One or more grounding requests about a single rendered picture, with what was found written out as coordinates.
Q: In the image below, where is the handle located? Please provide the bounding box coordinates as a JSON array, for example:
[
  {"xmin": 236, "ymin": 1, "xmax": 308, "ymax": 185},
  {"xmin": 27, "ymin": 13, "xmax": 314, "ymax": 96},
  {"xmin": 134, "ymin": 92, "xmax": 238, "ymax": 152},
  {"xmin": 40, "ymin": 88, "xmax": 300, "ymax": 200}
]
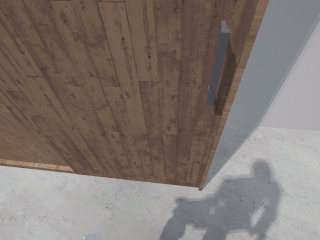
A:
[{"xmin": 206, "ymin": 20, "xmax": 231, "ymax": 105}]

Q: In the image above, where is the wardrobe door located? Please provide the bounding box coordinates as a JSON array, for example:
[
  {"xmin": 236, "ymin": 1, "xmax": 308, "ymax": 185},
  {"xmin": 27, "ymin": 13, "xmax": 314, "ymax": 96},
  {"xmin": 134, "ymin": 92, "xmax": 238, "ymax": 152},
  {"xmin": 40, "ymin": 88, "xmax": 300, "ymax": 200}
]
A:
[
  {"xmin": 0, "ymin": 92, "xmax": 69, "ymax": 167},
  {"xmin": 0, "ymin": 0, "xmax": 258, "ymax": 188}
]

